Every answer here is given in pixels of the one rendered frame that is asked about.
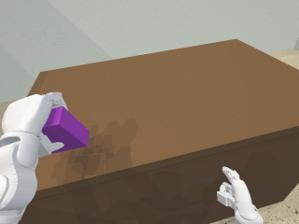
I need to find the robot right hand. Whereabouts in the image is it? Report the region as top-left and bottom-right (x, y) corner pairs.
(217, 166), (252, 210)

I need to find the right robot forearm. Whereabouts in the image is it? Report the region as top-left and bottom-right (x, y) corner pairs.
(235, 201), (263, 224)

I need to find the sponge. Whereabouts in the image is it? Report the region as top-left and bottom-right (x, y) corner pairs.
(41, 106), (89, 154)

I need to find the robot left hand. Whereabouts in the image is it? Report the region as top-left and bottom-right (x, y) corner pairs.
(1, 91), (68, 158)

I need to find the table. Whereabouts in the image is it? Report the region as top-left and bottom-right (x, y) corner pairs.
(18, 39), (299, 224)

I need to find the left robot forearm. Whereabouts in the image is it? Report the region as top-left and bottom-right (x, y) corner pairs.
(0, 132), (41, 224)

